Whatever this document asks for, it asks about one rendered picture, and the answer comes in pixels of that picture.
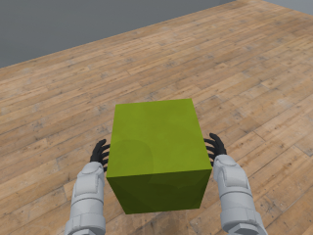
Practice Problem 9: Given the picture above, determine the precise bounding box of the robot right forearm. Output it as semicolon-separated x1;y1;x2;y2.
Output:
213;154;268;235

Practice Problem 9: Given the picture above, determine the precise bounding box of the robot right hand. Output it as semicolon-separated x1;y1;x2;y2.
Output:
203;132;227;167

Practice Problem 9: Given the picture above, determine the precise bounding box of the carton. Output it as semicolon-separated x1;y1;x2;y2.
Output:
106;98;212;214

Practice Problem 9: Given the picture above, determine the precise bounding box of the robot left forearm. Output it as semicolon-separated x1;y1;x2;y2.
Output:
64;162;106;235

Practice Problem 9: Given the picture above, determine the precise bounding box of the robot left hand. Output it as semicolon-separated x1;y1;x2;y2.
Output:
89;139;111;172

